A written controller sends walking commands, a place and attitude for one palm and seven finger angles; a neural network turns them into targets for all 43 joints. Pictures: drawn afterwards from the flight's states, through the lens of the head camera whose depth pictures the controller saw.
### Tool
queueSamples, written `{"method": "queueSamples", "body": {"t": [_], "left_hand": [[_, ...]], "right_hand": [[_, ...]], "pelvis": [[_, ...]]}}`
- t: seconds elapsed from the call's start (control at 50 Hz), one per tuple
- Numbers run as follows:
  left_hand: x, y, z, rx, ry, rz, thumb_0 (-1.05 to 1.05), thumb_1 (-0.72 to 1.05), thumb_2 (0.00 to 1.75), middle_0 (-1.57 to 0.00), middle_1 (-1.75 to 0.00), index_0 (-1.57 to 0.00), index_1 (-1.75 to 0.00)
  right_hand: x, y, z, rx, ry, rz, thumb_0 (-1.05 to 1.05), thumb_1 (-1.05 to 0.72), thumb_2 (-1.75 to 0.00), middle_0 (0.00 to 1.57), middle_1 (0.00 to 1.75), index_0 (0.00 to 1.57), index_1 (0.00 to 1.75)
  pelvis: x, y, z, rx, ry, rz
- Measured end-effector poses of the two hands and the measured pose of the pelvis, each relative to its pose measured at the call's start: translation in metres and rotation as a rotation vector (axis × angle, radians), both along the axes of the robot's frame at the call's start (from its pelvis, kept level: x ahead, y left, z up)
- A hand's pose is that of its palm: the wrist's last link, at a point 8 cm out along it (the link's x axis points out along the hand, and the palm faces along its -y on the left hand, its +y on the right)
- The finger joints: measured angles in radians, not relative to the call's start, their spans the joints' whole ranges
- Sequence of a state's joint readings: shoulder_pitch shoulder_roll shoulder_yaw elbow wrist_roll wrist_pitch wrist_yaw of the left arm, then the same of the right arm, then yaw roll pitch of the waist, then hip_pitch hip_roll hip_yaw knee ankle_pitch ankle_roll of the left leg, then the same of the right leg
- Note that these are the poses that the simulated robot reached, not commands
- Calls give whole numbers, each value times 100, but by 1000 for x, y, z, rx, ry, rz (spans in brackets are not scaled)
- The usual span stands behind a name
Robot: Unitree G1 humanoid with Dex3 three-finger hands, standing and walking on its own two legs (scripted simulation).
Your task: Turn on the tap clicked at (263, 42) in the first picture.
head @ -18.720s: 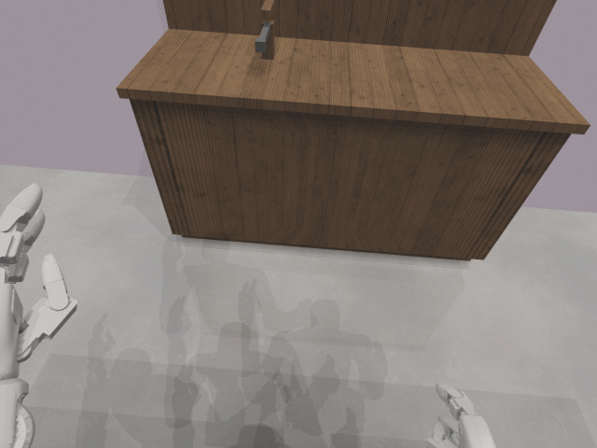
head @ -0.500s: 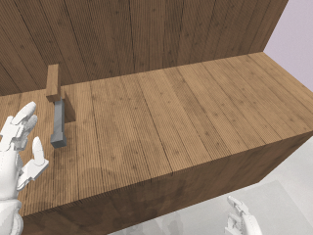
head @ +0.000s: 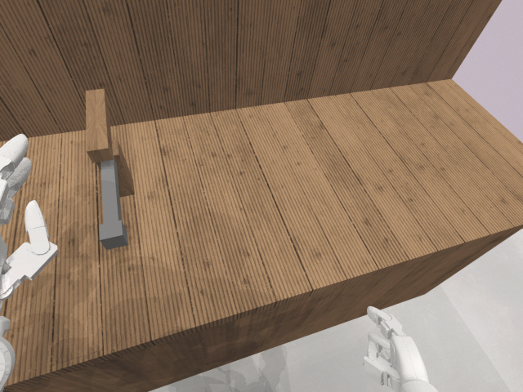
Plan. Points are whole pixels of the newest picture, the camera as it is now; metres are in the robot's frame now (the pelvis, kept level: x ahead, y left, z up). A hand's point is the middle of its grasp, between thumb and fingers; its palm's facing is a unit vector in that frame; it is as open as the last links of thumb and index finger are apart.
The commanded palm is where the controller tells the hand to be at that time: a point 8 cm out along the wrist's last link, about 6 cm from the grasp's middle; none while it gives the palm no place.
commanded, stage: come to a stop and stand still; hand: left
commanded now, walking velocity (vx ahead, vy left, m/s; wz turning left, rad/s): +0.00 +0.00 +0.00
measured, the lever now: (113, 235) +0.29 +0.23 +0.08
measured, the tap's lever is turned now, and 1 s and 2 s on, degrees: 0 0 0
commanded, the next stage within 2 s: look again from close up in 1.04 s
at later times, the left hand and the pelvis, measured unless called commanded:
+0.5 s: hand (54, 295) +0.18 +0.22 +0.16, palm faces +0.40 -0.86 -0.32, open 7.4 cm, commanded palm +0.12 +0.26 +0.18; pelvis -0.04 -0.02 +0.00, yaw +0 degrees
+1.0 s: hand (91, 285) +0.19 +0.19 +0.17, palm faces +0.36 -0.86 -0.36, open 7.4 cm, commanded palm +0.13 +0.23 +0.18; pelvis -0.03 -0.05 +0.01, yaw +0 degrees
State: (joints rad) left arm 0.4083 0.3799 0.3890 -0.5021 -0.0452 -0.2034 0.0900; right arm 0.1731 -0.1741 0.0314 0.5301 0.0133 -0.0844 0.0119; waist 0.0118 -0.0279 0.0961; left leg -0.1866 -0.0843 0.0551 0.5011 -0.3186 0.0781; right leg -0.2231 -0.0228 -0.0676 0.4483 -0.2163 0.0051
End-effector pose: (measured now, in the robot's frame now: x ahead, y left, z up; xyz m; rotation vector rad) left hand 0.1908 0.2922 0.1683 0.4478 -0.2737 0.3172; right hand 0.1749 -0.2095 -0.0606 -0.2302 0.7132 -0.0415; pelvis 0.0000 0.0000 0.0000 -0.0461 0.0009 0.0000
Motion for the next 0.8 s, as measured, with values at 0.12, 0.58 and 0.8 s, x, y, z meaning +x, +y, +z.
{"method": "queueSamples", "body": {"t": [0.12, 0.58, 0.8], "left_hand": [[-16, -9, 11, 21, -22, -21, 1, 89, 90, -21, -31, -21, -30], [-52, -37, 15, -13, -77, 19, 1, 89, 90, -21, -31, -21, -30], [-47, -49, 1, -41, 14, 33, 1, 89, 90, -20, -31, -21, -30]], "right_hand": [[-19, -10, -4, -28, 41, -19, 1, -91, -90, 20, 30, 21, 30], [-51, -35, 3, -13, -29, -25, 1, -91, -90, 20, 30, 21, 30], [-54, -60, -1, -21, -8, -49, 1, -91, -90, 20, 30, 21, 30]], "pelvis": [[-5, 0, 0, 18, -14, -5], [-40, -27, 3, 24, -44, -3], [-35, -42, 5, 22, -22, -8]]}}
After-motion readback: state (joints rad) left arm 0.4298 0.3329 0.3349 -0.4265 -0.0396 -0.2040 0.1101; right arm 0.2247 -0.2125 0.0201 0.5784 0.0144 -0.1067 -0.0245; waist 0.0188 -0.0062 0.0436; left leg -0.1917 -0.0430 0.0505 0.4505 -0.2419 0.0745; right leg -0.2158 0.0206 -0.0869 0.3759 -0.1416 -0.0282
